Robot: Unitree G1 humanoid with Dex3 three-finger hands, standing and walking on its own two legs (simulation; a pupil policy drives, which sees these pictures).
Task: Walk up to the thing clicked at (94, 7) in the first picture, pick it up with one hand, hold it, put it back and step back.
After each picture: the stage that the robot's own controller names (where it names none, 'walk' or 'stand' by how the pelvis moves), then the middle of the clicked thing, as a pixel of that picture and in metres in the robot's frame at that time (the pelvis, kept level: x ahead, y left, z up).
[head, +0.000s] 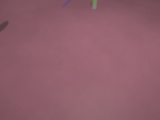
stand; (94, 0) +2.34 -0.23 -0.66
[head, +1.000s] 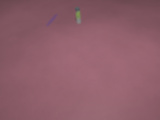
walk; (78, 15) +2.21 +0.13 -0.63
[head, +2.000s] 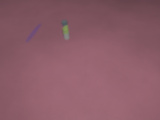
walk; (65, 30) +1.59 +0.29 -0.65
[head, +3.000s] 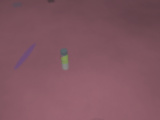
walk; (64, 59) +1.07 +0.21 -0.64
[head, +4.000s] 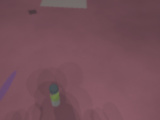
walk; (54, 95) +0.65 +0.18 -0.63
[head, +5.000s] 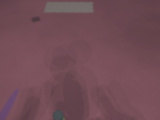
stand; out of the picture +0.43 +0.18 -0.62
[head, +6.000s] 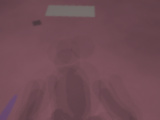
stand; out of the picture +0.38 +0.18 -0.64
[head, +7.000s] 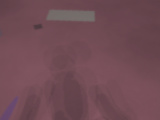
stand; out of the picture +0.40 +0.18 -0.65
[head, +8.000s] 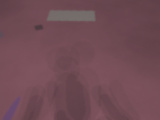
stand; out of the picture +0.41 +0.18 -0.66
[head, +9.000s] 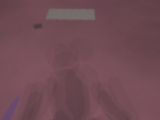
stand; out of the picture +0.39 +0.18 -0.66
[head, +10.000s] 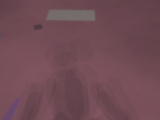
stand; out of the picture +0.38 +0.17 -0.66
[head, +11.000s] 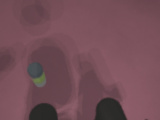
go down; (38, 76) +0.46 +0.18 -0.40
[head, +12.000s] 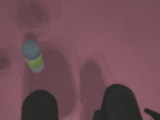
go down; (34, 58) +0.48 +0.19 -0.28
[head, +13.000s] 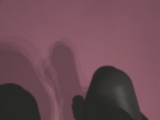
close in; out of the picture +0.48 +0.23 -0.18
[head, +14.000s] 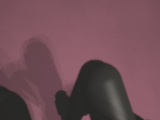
close; out of the picture +0.47 +0.25 -0.17
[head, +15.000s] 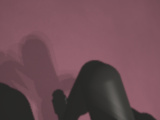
lift; out of the picture +0.45 +0.25 -0.17
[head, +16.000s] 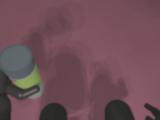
lift; (27, 77) +0.35 +0.18 +0.01
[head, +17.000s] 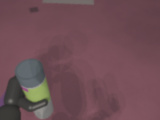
hold; (38, 93) +0.31 +0.16 +0.03
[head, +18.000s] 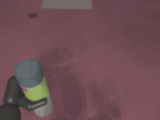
hold; (37, 92) +0.31 +0.16 +0.03
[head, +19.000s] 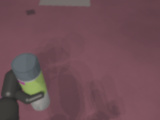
crouch; (34, 86) +0.34 +0.17 +0.03
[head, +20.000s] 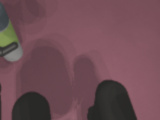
crouch; (3, 37) +0.49 +0.19 -0.05
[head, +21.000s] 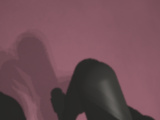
lower; out of the picture +0.47 +0.26 -0.18
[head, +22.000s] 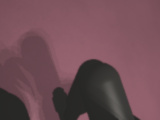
lower; out of the picture +0.47 +0.26 -0.18
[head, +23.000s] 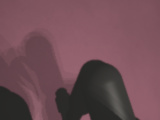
lower; out of the picture +0.46 +0.25 -0.18
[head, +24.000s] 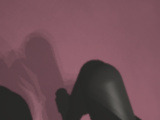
lower; out of the picture +0.46 +0.25 -0.17
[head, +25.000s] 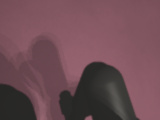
draw back; out of the picture +0.45 +0.23 -0.17
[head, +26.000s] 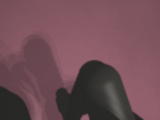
rise; out of the picture +0.45 +0.24 -0.18
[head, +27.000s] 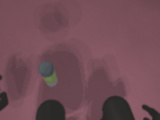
walk; (49, 75) +0.46 +0.17 -0.38
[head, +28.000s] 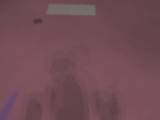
stand; out of the picture +0.39 +0.15 -0.60
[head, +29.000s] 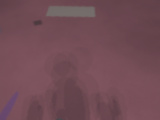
stand; out of the picture +0.40 +0.15 -0.60
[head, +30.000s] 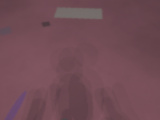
stand; out of the picture +0.40 +0.14 -0.64
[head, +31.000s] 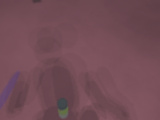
walk; (62, 109) +0.45 +0.10 -0.63
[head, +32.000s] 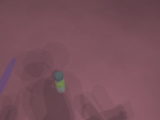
walk; (59, 82) +0.64 +0.16 -0.62
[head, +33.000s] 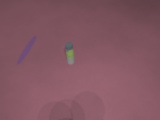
walk; (69, 53) +1.00 +0.15 -0.62
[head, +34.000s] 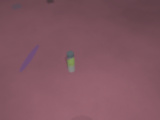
stand; (70, 61) +1.04 +0.12 -0.65
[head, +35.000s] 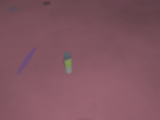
stand; (68, 63) +1.05 +0.14 -0.66
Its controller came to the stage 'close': yes
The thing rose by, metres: 0.69
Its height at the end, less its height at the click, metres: +0.00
